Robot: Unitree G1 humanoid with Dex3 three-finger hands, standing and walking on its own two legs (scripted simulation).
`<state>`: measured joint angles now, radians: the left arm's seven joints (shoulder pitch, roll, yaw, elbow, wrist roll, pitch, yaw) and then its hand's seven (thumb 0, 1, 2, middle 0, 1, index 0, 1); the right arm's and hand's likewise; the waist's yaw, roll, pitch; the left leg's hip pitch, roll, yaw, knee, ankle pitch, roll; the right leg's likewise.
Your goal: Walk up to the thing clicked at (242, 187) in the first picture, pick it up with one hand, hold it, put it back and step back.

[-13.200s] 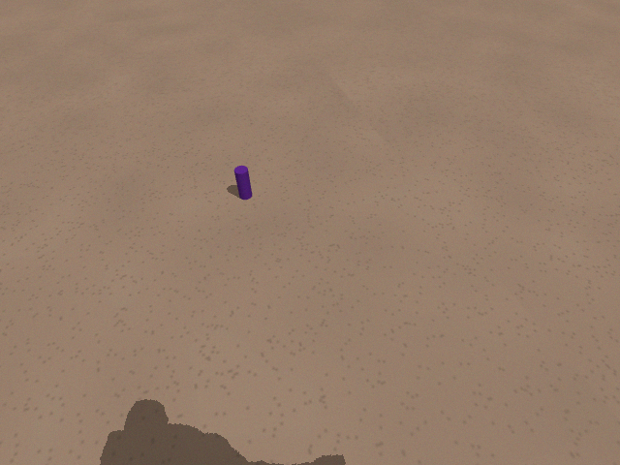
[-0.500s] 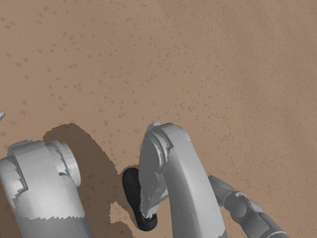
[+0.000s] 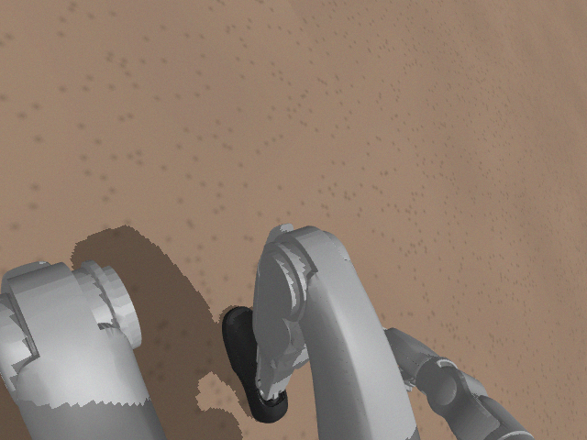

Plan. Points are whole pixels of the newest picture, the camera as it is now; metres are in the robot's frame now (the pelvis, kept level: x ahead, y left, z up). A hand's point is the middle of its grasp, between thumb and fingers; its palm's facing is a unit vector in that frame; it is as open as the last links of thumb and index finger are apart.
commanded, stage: settle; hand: left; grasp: from the side
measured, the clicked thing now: out of the picture +0.41 +0.30 -0.20
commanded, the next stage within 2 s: lift in 1.82 s
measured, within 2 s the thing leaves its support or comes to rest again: leaves its support in 0.06 s
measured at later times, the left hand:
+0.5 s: hand out of the picture +0.40 +0.32 -0.08, palm faces +0.35 -0.94 -0.02, open 9.1 cm
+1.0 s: hand out of the picture +0.39 +0.31 +0.01, palm faces +0.33 -0.94 -0.06, open 9.0 cm
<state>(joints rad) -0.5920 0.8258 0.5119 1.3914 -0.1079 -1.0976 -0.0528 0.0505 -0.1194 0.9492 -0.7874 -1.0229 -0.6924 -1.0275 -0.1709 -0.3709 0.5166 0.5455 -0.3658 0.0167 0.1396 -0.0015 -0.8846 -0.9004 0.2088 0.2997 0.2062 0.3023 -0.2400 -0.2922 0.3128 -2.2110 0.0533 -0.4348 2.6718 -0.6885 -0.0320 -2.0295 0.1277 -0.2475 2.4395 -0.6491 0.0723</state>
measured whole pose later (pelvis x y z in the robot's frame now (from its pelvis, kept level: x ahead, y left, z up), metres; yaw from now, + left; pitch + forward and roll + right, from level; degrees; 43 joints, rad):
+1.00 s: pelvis +0.02 -0.02 +0.05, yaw +8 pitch +28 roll -8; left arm -0.49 0.48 0.40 0.80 -0.18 -0.63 -0.22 0.04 -0.22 1.09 -0.83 -1.03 -0.74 -1.04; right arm 0.02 -0.29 0.12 0.65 -0.10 0.07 0.09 0.00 -0.88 -0.90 0.21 0.30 0.20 0.30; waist -0.10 -0.04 -0.04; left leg -2.24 0.06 -0.21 2.41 -0.67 -0.04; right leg -2.13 0.04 -0.11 2.35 -0.72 0.02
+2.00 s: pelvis +0.02 -0.02 +0.10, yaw +12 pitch +31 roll -5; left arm -0.57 0.40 0.42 0.85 -0.14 -0.59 -0.24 0.04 -0.22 1.09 -0.83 -1.03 -0.74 -1.04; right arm 0.09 -0.27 0.03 0.69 -0.07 0.03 0.05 0.00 -0.89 -0.90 0.21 0.30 0.20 0.30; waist -0.09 -0.01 -0.12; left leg -2.14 0.07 -0.13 2.24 -0.65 -0.04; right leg -2.05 0.02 -0.05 2.22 -0.71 0.01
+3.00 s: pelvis +0.06 -0.01 +0.32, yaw +16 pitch +25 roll -3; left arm -0.15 0.27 0.22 0.28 -0.20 -0.29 -0.11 0.04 -0.23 1.09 -0.83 -1.03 -0.74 -1.04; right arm 0.15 -0.23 0.00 0.60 0.04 -0.03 -0.04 0.01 -0.90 -0.90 0.21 0.30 0.20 0.30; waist -0.03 0.03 -0.19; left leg -1.40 0.07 -0.06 1.54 -0.58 -0.03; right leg -1.32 -0.01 -0.04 1.52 -0.64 0.01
